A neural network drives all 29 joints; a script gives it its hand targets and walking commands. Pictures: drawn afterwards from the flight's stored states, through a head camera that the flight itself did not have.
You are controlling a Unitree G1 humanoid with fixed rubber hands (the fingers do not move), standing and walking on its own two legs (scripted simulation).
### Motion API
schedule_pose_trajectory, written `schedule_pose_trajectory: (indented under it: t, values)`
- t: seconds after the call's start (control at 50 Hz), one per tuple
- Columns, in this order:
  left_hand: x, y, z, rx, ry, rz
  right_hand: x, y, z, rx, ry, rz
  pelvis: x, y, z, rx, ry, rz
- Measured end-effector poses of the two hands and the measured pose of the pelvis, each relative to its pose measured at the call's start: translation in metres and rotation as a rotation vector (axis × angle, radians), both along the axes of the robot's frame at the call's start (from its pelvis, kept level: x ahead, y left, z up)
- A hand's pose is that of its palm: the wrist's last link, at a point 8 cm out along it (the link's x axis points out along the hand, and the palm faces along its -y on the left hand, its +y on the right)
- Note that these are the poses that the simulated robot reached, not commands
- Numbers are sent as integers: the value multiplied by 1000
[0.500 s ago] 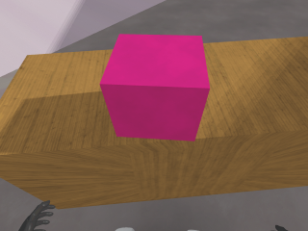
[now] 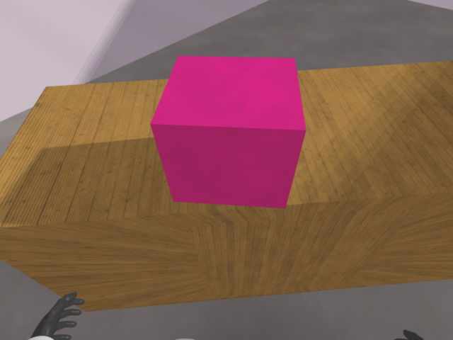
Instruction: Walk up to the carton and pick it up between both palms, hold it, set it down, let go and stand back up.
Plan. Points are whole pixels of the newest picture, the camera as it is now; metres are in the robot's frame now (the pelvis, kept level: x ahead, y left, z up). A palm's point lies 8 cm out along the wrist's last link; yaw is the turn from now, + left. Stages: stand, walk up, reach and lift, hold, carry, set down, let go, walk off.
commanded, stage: walk up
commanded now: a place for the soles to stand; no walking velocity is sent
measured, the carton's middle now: (232, 132) +0.52 +0.01 +0.06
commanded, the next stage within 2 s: reach and lift in 1.48 s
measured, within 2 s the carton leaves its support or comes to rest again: neither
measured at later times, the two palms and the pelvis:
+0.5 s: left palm out of the picture +0.13 +0.30 -0.07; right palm out of the picture +0.10 -0.35 -0.10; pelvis +0.03 -0.03 +0.00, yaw +3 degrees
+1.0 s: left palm out of the picture +0.12 +0.31 -0.08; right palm (431, 334) +0.15 -0.34 -0.08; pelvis +0.04 -0.01 +0.01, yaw +4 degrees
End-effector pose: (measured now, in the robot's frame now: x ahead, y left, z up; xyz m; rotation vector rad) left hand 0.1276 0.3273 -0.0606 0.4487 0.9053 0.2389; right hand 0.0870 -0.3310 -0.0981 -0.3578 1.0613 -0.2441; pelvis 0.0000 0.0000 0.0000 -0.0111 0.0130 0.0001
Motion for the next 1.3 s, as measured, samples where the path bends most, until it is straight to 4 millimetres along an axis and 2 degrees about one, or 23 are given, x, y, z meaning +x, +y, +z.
schedule_pose_trajectory:
  t: [0.14,0.22,0.32,0.38,0.44,0.5,0.56,0.62,0.74,0.9,1.04,1.3]
  values:
    - [3,6,-3,-18,8,7,3,5,1,-7,19,9,8,5,0,-4,7,14]
    - [8,11,-7,-31,28,20,-2,10,4,-19,51,21,18,11,2,-2,20,25]
    - [16,6,-9,-41,30,43,-20,1,6,-34,148,37,27,3,4,-7,19,55]
    - [15,-5,-11,-36,50,46,-21,-10,3,-32,169,44,28,-7,2,6,17,58]
    - [10,-17,-13,-25,63,50,-9,-19,-7,-16,156,52,29,-20,-2,18,-7,59]
    - [-1,-27,-9,-30,75,66,14,-20,-6,1,106,53,32,-25,3,26,-29,58]
    - [-8,-29,-4,-23,91,68,37,-19,-1,11,44,61,33,-27,6,33,-35,52]
    - [-11,-27,-7,-30,89,75,48,-16,2,4,26,77,32,-25,6,26,-31,63]
    - [-19,-21,-20,-69,87,91,52,-10,13,-30,6,81,29,-17,4,11,-37,73]
    - [-14,-20,-18,-78,60,91,64,-9,20,-37,-25,73,30,-15,6,9,-32,72]
    - [-7,-17,-18,-81,66,93,67,-8,20,-39,0,66,38,-12,8,6,-17,71]
    - [1,-17,-18,-81,70,91,84,-6,22,-37,-15,75,42,-12,9,6,-6,72]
